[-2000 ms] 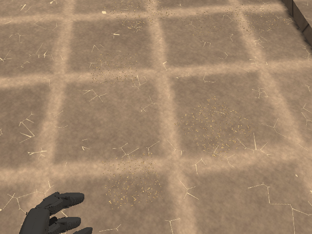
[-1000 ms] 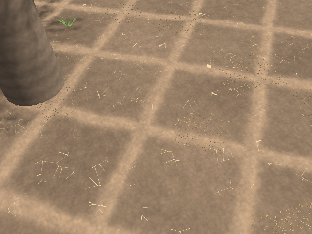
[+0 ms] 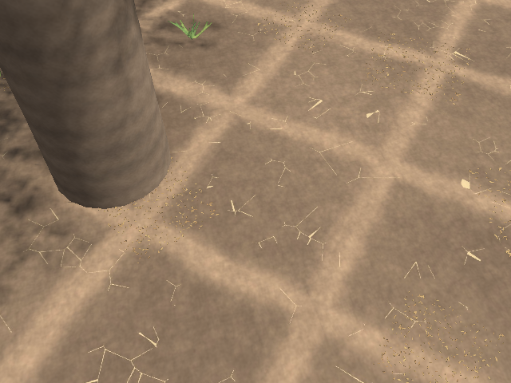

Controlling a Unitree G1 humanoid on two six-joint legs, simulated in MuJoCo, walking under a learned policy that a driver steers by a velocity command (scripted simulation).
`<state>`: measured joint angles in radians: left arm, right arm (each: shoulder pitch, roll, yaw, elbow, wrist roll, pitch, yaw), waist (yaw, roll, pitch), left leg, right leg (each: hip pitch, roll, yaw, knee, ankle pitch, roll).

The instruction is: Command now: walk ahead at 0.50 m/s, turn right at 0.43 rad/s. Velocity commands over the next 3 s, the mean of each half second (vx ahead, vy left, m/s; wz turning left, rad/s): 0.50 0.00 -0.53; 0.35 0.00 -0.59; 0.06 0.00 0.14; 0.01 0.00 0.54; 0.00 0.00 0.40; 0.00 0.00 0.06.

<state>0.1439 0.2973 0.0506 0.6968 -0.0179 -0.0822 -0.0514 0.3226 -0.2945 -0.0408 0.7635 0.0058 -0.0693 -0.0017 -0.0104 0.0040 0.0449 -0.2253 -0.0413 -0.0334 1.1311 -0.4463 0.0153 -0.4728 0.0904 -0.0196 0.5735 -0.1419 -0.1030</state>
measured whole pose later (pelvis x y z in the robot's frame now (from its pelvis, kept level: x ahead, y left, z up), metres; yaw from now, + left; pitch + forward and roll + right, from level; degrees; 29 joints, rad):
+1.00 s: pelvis +0.50 -0.08 +0.00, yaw -35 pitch +2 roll +1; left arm 0.12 0.31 0.06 0.58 -0.01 -0.01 -0.03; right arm 0.18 -0.33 -0.05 0.75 0.00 -0.05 -0.01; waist -0.02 0.01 0.10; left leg -0.45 0.03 -0.04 1.24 -0.49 -0.05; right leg -0.46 0.08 0.02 0.53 -0.11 -0.08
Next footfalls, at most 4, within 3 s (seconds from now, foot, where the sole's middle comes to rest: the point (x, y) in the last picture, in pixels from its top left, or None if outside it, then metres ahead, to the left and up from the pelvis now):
0.38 left None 0.42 0.13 -0.76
0.88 right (348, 331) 0.58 -0.22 -0.76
1.28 left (270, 288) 0.70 -0.01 -0.76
1.60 right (351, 335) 0.56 -0.22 -0.76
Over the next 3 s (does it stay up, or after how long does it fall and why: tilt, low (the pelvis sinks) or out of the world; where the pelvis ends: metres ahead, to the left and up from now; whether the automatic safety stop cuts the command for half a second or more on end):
stays up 0.59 -0.11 0.02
